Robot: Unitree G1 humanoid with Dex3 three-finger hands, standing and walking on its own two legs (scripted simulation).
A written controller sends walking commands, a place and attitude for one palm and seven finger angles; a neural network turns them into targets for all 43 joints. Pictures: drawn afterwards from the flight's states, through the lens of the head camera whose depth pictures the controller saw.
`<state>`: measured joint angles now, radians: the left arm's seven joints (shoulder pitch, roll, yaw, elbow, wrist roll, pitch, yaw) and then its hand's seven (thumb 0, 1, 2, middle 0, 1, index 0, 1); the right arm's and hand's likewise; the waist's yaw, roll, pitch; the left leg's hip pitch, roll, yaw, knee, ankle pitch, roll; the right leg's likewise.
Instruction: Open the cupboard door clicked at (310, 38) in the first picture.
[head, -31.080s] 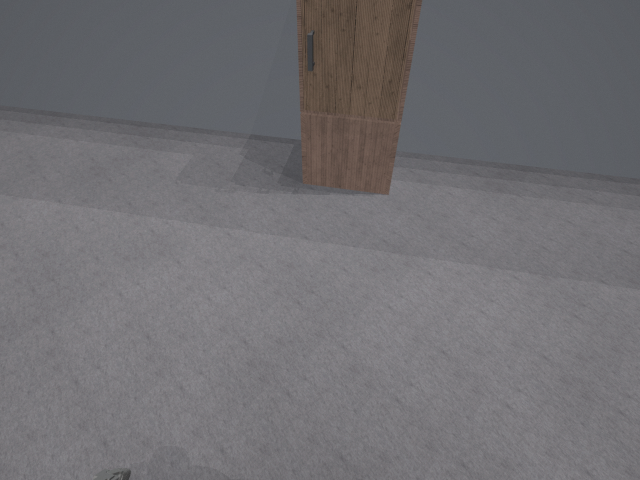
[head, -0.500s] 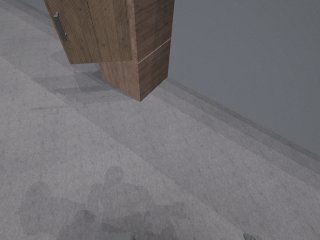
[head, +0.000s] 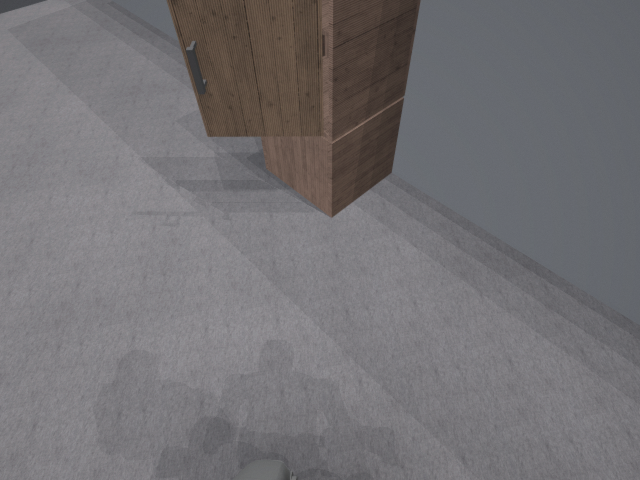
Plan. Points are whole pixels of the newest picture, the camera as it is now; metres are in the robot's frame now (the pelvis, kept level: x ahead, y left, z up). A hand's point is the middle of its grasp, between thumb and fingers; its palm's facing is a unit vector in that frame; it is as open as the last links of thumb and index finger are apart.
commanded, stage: take the last steps up to it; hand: left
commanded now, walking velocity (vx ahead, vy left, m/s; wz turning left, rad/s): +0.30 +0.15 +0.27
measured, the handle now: (197, 68) +1.12 +0.43 -0.09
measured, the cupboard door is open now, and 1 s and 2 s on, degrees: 45 45 45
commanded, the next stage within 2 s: come to a stop and stand still in 1.60 s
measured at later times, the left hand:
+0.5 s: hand out of the picture +0.11 +0.27 -0.16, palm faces +0.14 -0.97 -0.19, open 7.4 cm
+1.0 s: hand (172, 380) +0.27 +0.27 -0.16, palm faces +0.19 -0.96 -0.21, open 7.1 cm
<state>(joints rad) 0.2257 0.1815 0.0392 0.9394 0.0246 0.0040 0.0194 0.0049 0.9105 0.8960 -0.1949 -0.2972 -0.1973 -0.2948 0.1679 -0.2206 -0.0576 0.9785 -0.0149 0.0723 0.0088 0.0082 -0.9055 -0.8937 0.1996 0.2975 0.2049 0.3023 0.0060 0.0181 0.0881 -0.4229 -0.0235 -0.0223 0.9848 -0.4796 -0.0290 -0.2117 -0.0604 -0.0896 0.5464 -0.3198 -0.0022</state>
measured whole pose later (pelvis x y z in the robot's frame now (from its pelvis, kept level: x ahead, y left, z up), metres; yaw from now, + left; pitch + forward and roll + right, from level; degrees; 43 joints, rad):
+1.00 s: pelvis +0.26 +0.07 +0.01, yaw +7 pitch +0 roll +0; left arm 0.26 0.19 0.07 1.05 0.02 -0.07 0.00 -0.02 0.96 0.90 -0.20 -0.30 -0.20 -0.30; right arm 0.23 -0.17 -0.06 1.04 -0.03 -0.01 0.02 0.01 -0.91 -0.89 0.19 0.30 0.20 0.30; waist 0.01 -0.02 0.05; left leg -0.48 0.10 0.06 0.74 -0.25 -0.03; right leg -0.11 -0.04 -0.14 0.37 -0.26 -0.02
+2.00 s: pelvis +0.57 +0.16 +0.00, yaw +2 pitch +0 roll -1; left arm 0.23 0.19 0.04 1.06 0.01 0.05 0.03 0.01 0.92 0.90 -0.20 -0.30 -0.20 -0.29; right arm 0.09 -0.15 -0.02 1.00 -0.02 0.01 -0.04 0.00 -0.91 -0.89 0.20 0.30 0.20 0.30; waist 0.03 -0.04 0.10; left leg -0.35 0.05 0.10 0.54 -0.19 0.02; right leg -0.30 -0.02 -0.04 0.90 -0.58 0.02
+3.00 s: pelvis +0.51 +0.11 +0.00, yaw +3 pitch -3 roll +0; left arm 0.22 0.29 0.00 0.99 0.02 0.00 0.01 0.01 0.91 0.90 -0.20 -0.30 -0.20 -0.29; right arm 0.19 -0.28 -0.01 0.98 -0.02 -0.01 0.00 0.01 -0.90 -0.89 0.20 0.30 0.20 0.30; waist 0.01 0.00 -0.01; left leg -0.21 0.00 0.03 0.48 -0.21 0.02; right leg -0.19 -0.03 -0.06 0.47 -0.23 0.00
